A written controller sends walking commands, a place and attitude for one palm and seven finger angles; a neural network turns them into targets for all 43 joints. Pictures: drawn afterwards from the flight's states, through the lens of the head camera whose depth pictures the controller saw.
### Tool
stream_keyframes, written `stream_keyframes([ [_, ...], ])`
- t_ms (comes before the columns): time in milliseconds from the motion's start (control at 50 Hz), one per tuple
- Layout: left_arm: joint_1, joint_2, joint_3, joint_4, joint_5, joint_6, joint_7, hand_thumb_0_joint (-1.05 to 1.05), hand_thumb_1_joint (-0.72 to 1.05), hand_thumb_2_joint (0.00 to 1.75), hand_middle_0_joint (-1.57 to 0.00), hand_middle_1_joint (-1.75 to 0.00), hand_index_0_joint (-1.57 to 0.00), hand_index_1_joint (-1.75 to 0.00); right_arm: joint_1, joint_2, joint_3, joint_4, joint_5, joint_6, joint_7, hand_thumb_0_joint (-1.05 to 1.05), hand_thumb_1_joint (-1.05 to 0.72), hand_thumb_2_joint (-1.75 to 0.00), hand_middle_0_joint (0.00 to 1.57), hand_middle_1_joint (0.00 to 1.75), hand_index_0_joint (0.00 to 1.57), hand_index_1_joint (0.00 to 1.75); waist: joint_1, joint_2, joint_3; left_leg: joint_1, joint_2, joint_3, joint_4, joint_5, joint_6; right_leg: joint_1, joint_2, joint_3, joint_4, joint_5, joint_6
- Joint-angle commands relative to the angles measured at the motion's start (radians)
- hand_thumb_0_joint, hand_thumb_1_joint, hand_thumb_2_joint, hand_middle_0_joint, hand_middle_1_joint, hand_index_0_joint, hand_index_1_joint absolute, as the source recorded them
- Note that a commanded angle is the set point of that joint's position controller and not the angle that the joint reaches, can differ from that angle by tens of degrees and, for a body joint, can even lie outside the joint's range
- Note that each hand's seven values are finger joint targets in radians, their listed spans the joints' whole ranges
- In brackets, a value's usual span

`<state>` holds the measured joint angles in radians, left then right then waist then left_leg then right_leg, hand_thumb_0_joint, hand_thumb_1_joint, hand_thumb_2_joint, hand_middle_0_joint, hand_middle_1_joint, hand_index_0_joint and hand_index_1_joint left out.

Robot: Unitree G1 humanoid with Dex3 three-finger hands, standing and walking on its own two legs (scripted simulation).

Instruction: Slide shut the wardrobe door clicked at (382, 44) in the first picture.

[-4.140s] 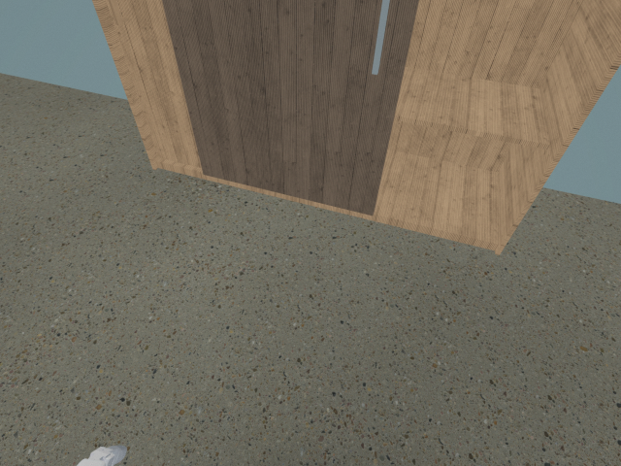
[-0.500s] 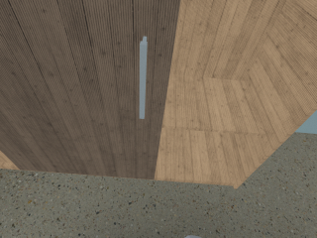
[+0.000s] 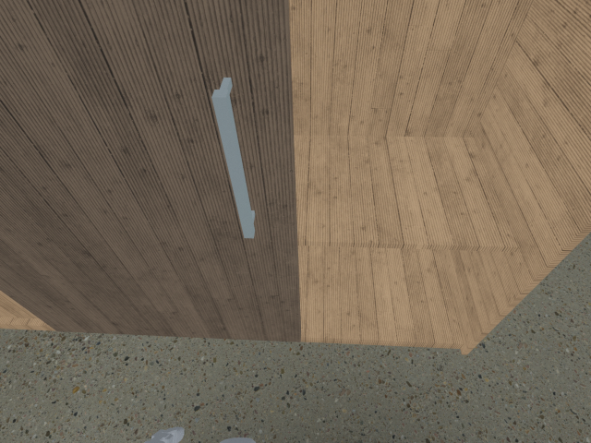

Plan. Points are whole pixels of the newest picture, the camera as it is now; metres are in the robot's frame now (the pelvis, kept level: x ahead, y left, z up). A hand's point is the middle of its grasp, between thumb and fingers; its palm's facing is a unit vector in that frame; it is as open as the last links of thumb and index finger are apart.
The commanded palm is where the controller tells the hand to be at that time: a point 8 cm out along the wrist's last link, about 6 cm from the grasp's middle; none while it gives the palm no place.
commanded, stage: come to a stop and stand still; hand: left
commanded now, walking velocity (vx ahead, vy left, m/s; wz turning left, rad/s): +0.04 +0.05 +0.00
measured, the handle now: (239, 170) +0.49 +0.12 +0.09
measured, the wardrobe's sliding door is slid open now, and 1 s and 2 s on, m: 0.55 0.55 0.55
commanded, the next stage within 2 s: look again from close up in 1.14 s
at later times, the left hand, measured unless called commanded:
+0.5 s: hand out of the picture -0.09 +0.23 -0.17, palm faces +0.00 -0.98 -0.20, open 7.3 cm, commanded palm none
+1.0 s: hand out of the picture -0.07 +0.12 -0.17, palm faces +0.07 -0.99 -0.15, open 7.3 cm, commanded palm none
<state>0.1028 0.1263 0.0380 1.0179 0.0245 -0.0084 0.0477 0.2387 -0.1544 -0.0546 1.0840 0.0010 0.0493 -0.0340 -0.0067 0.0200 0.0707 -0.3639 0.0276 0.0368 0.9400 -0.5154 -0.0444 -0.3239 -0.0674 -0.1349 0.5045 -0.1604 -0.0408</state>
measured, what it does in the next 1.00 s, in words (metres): steps on the spot: left foot, then right foot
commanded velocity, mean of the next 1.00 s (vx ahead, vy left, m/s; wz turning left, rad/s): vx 0.05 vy -0.06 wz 0.00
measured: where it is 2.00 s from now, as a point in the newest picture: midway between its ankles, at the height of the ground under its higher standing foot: outside the picture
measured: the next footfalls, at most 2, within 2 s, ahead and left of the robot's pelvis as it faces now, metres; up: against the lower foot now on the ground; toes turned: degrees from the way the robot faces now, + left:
left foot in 0.16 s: -0.01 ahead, +0.13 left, +0.00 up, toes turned +1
right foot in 0.58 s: -0.03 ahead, -0.08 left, +0.00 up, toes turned -4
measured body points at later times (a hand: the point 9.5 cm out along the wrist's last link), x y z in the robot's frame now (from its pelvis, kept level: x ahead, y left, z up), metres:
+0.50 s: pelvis -0.04 +0.04 +0.01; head -0.03 +0.04 +0.46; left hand -0.09 +0.28 -0.15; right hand -0.07 -0.17 -0.15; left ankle -0.03 +0.15 -0.74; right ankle -0.08 -0.07 -0.70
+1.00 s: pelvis -0.04 -0.02 +0.01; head -0.03 -0.03 +0.45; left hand -0.07 +0.18 -0.16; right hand -0.06 -0.23 -0.16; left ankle -0.04 +0.15 -0.74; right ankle -0.07 -0.08 -0.74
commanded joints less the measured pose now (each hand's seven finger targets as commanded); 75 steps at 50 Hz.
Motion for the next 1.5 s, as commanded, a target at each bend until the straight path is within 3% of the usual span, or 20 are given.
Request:
stream_keyframes([
  [0,0.067,0.211,0.056,-0.042,0.012,0.016,0.011,0.00,0.90,0.90,-0.20,-0.30,-0.20,-0.30,0.118,-0.025,-0.014,-0.041,-0.012,0.005,0.018,0.00,-0.90,-0.90,0.20,0.30,0.20,0.30,0.007,-0.172,-0.097,0.036,0.015,-0.017,-0.005,0.059,-0.002,0.026,-0.262,0.223,-0.216,0.210,-0.139],
  [100,0.035,0.198,0.049,-0.052,0.008,0.031,0.002,0.00,0.90,0.90,-0.20,-0.30,-0.20,-0.30,0.207,-0.027,0.000,-0.036,-0.014,-0.030,0.023,0.00,-0.90,-0.90,0.20,0.30,0.20,0.30,-0.037,-0.178,-0.108,0.275,-0.006,0.030,-0.454,0.213,0.024,-0.117,-0.168,0.216,-0.207,-0.325,-0.045],
  [120,0.060,0.158,0.035,-0.045,-0.001,0.036,-0.004,0.00,0.90,0.90,-0.20,-0.30,-0.20,-0.30,0.220,-0.057,0.003,-0.030,-0.018,-0.039,0.020,0.00,-0.90,-0.90,0.20,0.30,0.20,0.30,-0.036,-0.048,-0.081,0.293,0.020,-0.028,-0.579,0.169,0.024,-0.166,-0.098,0.180,-0.105,-0.390,-0.005],
  [140,0.096,0.092,0.021,-0.046,-0.012,0.041,-0.011,0.00,0.90,0.90,-0.20,-0.30,-0.20,-0.30,0.203,-0.120,-0.010,-0.044,-0.030,-0.049,0.016,0.00,-0.90,-0.90,0.20,0.30,0.20,0.30,-0.032,0.226,-0.031,0.163,0.182,-0.290,-0.765,-0.107,0.060,-0.193,0.009,0.112,0.088,-0.370,0.041],
  [160,0.086,0.071,0.020,-0.054,-0.013,0.044,-0.012,0.00,0.90,0.90,-0.20,-0.30,-0.20,-0.30,0.122,-0.169,-0.011,-0.090,-0.039,-0.046,0.009,0.00,-0.90,-0.90,0.20,0.30,0.20,0.30,-0.020,0.329,0.071,-0.056,0.304,-0.454,-0.909,-0.265,0.109,-0.174,0.063,0.103,0.227,-0.298,0.052],
  [180,0.088,0.096,0.033,-0.050,-0.009,0.042,-0.021,0.00,0.90,0.90,-0.20,-0.30,-0.20,-0.30,0.035,-0.178,-0.001,-0.126,-0.046,-0.044,0.004,0.00,-0.90,-0.90,0.20,0.30,0.20,0.30,0.012,0.221,0.107,-0.187,0.328,-0.440,-0.939,-0.287,0.161,-0.102,0.036,0.165,0.334,-0.217,0.043],
  [220,0.173,0.111,0.041,0.004,0.010,0.049,-0.031,0.00,0.90,0.90,-0.20,-0.30,-0.20,-0.30,-0.020,-0.143,0.009,-0.117,-0.038,-0.056,-0.004,0.00,-0.90,-0.90,0.20,0.30,0.20,0.30,0.047,0.172,0.078,-0.086,0.234,-0.308,-0.878,-0.143,0.101,-0.138,0.067,0.186,0.482,-0.150,0.048],
  [280,0.237,0.121,0.041,0.040,0.006,0.033,-0.041,0.00,0.90,0.90,-0.20,-0.30,-0.20,-0.30,0.056,-0.134,0.008,-0.099,-0.025,-0.072,-0.013,0.00,-0.90,-0.90,0.20,0.30,0.20,0.30,0.023,0.080,0.026,0.109,0.197,-0.217,-0.826,0.033,0.097,-0.238,0.073,0.182,0.565,-0.082,0.063],
  [460,0.206,0.071,0.002,0.025,-0.008,0.030,-0.039,0.00,0.90,0.90,-0.20,-0.30,-0.20,-0.30,0.178,-0.128,0.003,-0.016,-0.032,-0.068,-0.025,0.00,-0.90,-0.90,0.20,0.30,0.20,0.30,-0.040,0.148,-0.038,0.249,0.255,-0.221,-0.703,0.426,0.208,-0.071,0.036,0.120,0.168,-0.305,0.056],
  [520,0.325,0.051,-0.003,0.084,-0.011,0.015,-0.029,0.00,0.90,0.90,-0.20,-0.30,-0.20,-0.30,0.163,-0.121,0.002,0.008,-0.020,-0.060,-0.018,0.00,-0.90,-0.90,0.20,0.30,0.20,0.30,0.012,0.101,-0.085,0.158,0.193,-0.173,-0.610,0.389,0.158,0.152,0.052,0.094,-0.116,-0.065,0.053],
  [560,0.342,0.111,-0.002,0.105,-0.008,-0.005,-0.014,0.00,0.90,0.90,-0.20,-0.30,-0.20,-0.30,0.167,-0.047,0.018,0.010,-0.002,-0.064,-0.010,0.00,-0.90,-0.90,0.20,0.30,0.20,0.30,0.008,-0.112,-0.086,0.022,0.071,-0.042,-0.491,0.259,0.062,0.286,-0.103,0.278,-0.234,0.015,0.015],
  [620,0.275,0.121,-0.006,0.110,-0.016,-0.025,-0.012,0.00,0.90,0.90,-0.20,-0.30,-0.20,-0.30,0.143,-0.009,0.035,0.023,-0.020,-0.056,-0.002,0.00,-0.90,-0.90,0.20,0.30,0.20,0.30,-0.008,-0.245,-0.007,0.101,0.035,-0.008,-0.457,0.231,0.034,0.109,-0.137,0.306,-0.266,0.092,-0.053],
  [800,0.288,0.080,-0.015,0.133,-0.027,-0.013,-0.001,0.00,0.90,0.90,-0.20,-0.30,-0.20,-0.30,0.169,-0.006,0.051,0.082,-0.014,-0.046,-0.021,0.00,-0.90,-0.90,0.20,0.30,0.20,0.30,-0.001,0.009,0.058,0.173,0.070,-0.026,-0.537,0.420,0.027,0.127,-0.047,0.205,-0.224,0.152,0.013],
  [1140,0.312,0.068,-0.009,0.131,-0.021,-0.012,0.002,0.00,0.90,0.90,-0.20,-0.30,-0.20,-0.30,0.134,-0.022,0.045,0.057,-0.010,-0.046,-0.028,0.00,-0.90,-0.90,0.20,0.30,0.20,0.30,0.004,-0.032,0.012,0.211,0.076,-0.027,-0.546,0.436,0.032,0.179,-0.037,0.188,-0.216,0.225,0.034],
  [1160,0.419,0.115,-0.002,0.146,-0.001,-0.056,0.041,0.00,0.90,0.90,-0.20,-0.30,-0.20,-0.30,-0.013,-0.056,0.036,-0.025,-0.006,-0.072,-0.008,0.00,-0.90,-0.90,0.20,0.30,0.20,0.30,0.072,-0.156,0.061,0.020,0.037,0.049,-0.246,0.221,0.006,0.184,-0.133,0.329,-0.187,0.932,0.156],
  [1180,0.406,0.137,-0.002,0.101,0.006,-0.065,0.039,0.00,0.90,0.90,-0.20,-0.30,-0.20,-0.30,0.067,-0.023,0.032,-0.068,-0.010,-0.058,-0.006,0.00,-0.90,-0.90,0.20,0.30,0.20,0.30,-0.003,-0.089,-0.025,0.003,0.018,-0.053,-0.175,0.155,0.048,0.249,-0.179,0.305,-0.117,1.038,0.126],
  [1200,0.366,0.126,-0.007,0.081,0.002,-0.061,0.030,0.00,0.90,0.90,-0.20,-0.30,-0.20,-0.30,0.077,-0.019,0.028,-0.063,-0.010,-0.057,-0.005,0.00,-0.90,-0.90,0.20,0.30,0.20,0.30,-0.012,-0.006,-0.041,-0.001,0.022,-0.033,-0.164,0.155,0.059,0.248,-0.162,0.248,-0.108,0.957,0.064],
  [1260,0.303,0.121,-0.009,0.039,0.004,-0.053,0.019,0.00,0.90,0.90,-0.20,-0.30,-0.20,-0.30,0.124,0.001,0.039,-0.073,-0.004,-0.069,0.009,0.00,-0.90,-0.90,0.20,0.30,0.20,0.30,-0.023,-0.106,-0.138,0.092,0.011,0.003,-0.354,0.197,0.054,0.250,-0.101,0.181,-0.083,0.559,-0.067],
  [1360,0.321,0.054,-0.027,0.042,-0.009,-0.023,0.010,0.00,0.90,0.90,-0.20,-0.30,-0.20,-0.30,0.152,-0.080,0.043,-0.051,-0.021,-0.089,-0.006,0.00,-0.90,-0.90,0.20,0.30,0.20,0.30,0.011,0.081,-0.044,0.135,0.129,-0.114,-0.500,0.548,0.115,0.108,0.017,0.152,-0.042,-0.020,-0.011],
  [1480,0.300,0.083,-0.033,0.045,-0.004,-0.003,-0.004,0.00,0.90,0.90,-0.20,-0.30,-0.20,-0.30,0.125,-0.094,0.050,-0.060,-0.018,-0.085,-0.001,0.00,-0.90,-0.90,0.20,0.30,0.20,0.30,0.023,0.031,0.077,0.027,0.102,-0.167,-0.650,0.218,0.119,0.087,0.017,0.146,-0.046,-0.126,-0.003],
])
